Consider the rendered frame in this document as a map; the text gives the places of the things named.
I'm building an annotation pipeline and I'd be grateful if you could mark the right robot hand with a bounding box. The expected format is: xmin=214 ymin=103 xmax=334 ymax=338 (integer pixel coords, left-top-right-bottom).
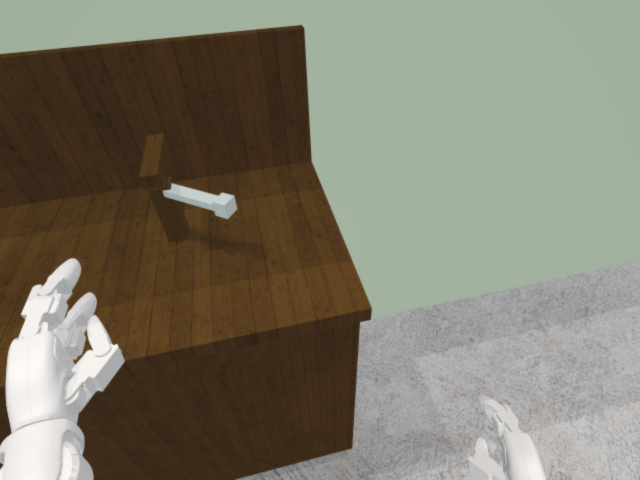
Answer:
xmin=468 ymin=394 xmax=546 ymax=480

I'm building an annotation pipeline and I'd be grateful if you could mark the left robot hand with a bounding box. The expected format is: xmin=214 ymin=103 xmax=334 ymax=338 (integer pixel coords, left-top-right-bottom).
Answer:
xmin=6 ymin=258 xmax=125 ymax=433

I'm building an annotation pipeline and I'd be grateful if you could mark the counter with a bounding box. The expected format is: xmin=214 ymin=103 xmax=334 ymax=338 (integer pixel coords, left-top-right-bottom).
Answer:
xmin=0 ymin=25 xmax=372 ymax=480

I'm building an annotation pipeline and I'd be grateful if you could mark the robot left forearm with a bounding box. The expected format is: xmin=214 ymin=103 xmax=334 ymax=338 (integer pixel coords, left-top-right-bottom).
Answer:
xmin=0 ymin=418 xmax=94 ymax=480

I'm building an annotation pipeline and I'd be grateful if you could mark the tap lever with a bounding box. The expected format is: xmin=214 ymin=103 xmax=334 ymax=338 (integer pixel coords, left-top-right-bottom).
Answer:
xmin=163 ymin=183 xmax=237 ymax=219

